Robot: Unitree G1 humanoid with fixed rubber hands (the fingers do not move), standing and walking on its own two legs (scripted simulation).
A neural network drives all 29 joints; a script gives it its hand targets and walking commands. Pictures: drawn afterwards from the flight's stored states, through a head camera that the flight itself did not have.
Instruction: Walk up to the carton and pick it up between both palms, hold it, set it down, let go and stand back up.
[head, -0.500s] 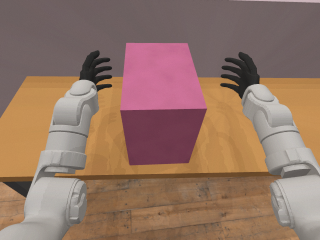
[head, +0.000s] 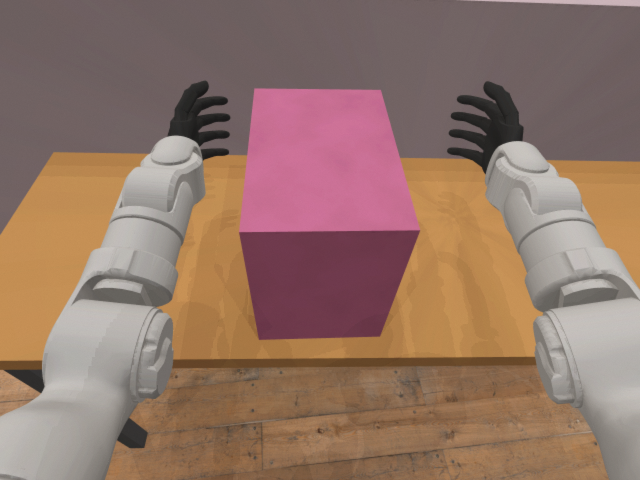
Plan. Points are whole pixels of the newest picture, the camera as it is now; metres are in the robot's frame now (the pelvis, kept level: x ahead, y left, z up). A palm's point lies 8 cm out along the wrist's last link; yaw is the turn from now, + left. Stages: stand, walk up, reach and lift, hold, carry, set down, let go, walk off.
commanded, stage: reach and lift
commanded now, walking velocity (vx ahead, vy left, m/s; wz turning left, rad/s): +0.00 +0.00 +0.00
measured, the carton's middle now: (319, 216) +0.46 +0.04 +0.06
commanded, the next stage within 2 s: none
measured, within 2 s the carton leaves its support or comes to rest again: neither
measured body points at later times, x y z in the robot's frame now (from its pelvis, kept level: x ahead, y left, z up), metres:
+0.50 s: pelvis -0.01 +0.00 -0.01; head +0.06 +0.02 +0.44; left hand +0.46 +0.18 +0.10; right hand +0.48 -0.13 +0.11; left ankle +0.01 +0.15 -0.75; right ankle -0.03 -0.10 -0.75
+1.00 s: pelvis -0.02 +0.01 -0.01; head +0.05 +0.03 +0.44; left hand +0.45 +0.18 +0.10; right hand +0.47 -0.10 +0.10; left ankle +0.01 +0.15 -0.75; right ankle -0.03 -0.10 -0.75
